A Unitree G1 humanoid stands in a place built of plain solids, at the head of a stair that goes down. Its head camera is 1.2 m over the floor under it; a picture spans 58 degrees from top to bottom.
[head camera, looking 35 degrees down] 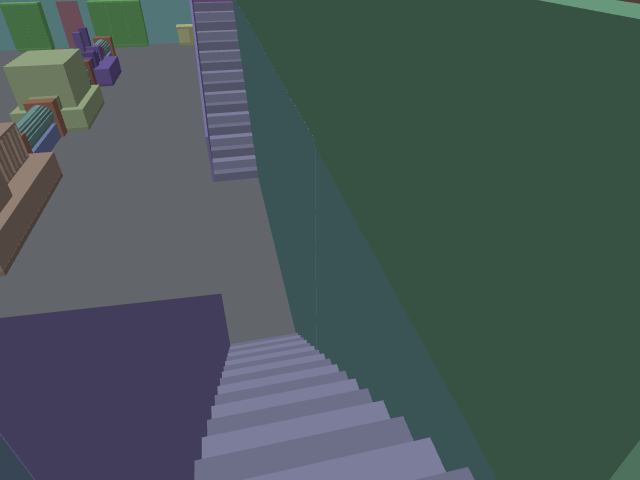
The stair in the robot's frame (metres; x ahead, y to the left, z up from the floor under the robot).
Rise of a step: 0.19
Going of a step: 0.22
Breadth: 0.92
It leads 13 degrees to the left of straight ahead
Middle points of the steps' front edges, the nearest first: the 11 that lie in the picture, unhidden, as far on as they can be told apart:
0.83 0.02 -0.38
1.05 0.07 -0.58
1.26 0.12 -0.77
1.48 0.17 -0.96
1.69 0.22 -1.15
1.91 0.27 -1.34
2.12 0.32 -1.54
2.33 0.36 -1.73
2.55 0.41 -1.92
2.76 0.46 -2.11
2.98 0.51 -2.31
